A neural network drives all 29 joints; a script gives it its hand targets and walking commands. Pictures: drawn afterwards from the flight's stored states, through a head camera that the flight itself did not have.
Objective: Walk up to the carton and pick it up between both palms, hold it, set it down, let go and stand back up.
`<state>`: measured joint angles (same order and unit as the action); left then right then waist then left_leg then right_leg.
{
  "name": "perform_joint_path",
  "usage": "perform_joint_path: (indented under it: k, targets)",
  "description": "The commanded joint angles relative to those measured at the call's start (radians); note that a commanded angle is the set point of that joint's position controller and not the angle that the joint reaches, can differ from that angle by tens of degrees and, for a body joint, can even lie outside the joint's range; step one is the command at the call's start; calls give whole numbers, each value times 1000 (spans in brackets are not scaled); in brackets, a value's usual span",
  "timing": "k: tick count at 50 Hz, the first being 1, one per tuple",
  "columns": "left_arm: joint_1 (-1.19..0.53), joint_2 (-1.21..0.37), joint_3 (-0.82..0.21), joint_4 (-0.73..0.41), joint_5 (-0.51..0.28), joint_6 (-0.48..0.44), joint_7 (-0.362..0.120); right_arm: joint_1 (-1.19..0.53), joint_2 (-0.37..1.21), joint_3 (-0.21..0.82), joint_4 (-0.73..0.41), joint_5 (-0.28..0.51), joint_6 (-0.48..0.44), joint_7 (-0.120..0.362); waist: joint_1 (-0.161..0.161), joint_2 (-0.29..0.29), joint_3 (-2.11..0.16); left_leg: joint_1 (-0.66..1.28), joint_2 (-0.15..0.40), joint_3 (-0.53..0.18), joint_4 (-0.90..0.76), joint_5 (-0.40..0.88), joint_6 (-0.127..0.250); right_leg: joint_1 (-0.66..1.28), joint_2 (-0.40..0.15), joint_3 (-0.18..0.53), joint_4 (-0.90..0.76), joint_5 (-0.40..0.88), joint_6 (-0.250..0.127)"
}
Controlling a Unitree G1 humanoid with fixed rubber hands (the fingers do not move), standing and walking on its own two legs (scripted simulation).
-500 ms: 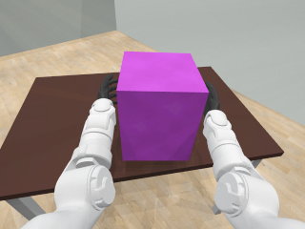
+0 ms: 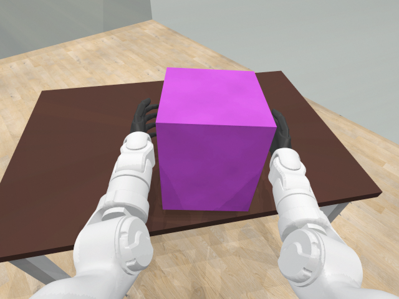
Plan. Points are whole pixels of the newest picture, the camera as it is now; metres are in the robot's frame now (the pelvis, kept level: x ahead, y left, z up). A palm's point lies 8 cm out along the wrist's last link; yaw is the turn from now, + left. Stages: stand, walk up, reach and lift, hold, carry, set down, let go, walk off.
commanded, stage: set down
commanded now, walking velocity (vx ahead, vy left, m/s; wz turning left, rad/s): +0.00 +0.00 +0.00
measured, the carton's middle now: (208, 140) +0.46 +0.00 +0.08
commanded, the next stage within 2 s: none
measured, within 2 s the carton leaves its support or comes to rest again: rests again in 1.08 s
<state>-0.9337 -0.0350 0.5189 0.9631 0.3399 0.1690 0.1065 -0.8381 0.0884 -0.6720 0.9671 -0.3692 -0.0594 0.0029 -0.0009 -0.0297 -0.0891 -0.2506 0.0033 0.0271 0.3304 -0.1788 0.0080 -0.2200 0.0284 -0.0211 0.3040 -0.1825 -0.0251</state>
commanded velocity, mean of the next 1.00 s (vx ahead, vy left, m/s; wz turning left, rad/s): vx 0.00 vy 0.00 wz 0.00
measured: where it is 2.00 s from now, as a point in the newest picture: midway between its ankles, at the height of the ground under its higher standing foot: outside the picture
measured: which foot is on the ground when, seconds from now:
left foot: down 0.00-1.00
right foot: down 0.00-1.00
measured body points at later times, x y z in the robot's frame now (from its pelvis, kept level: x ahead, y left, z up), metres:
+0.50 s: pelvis +0.00 +0.00 +0.00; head +0.05 +0.00 +0.45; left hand +0.45 +0.15 +0.09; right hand +0.43 -0.15 +0.08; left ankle -0.01 +0.11 -0.75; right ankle -0.02 -0.09 -0.75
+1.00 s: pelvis +0.00 +0.00 +0.00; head +0.05 +0.01 +0.45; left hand +0.44 +0.15 +0.09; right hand +0.43 -0.15 +0.08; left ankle -0.01 +0.11 -0.75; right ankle -0.02 -0.09 -0.75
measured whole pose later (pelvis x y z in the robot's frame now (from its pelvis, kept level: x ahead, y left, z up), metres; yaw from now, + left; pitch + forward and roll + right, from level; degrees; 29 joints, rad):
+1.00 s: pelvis +0.00 +0.00 +0.00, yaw -1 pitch +10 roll +0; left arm -0.90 -0.07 0.59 0.97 0.39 0.04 0.09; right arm -0.83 0.12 -0.77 0.92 -0.50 -0.15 0.04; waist 0.02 -0.01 -0.09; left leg -0.34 0.01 0.07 0.32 -0.16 0.02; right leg -0.32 0.01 -0.06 0.30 -0.16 -0.03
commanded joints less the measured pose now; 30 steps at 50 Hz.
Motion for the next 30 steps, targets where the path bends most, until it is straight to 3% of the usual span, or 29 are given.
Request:
perform_joint_path:
  k: [1,17,30]
  targets:
    - [-630,-443,-226,-77,-36,-67,-133,-756,384,283,-78,-15,-75,148,1,49,-607,257,25,64,42,434,-50,214,-28,-81,57,579,83]
    - [-583,-452,-236,-35,-26,-146,-134,-709,423,317,-68,-56,-145,143,25,25,-680,158,31,66,44,480,-32,271,-45,-71,96,717,90]
    - [-573,-438,-212,-16,-3,-175,-137,-653,415,259,-23,-102,-150,144,11,32,-645,147,36,70,26,437,-25,245,-48,-73,83,638,82]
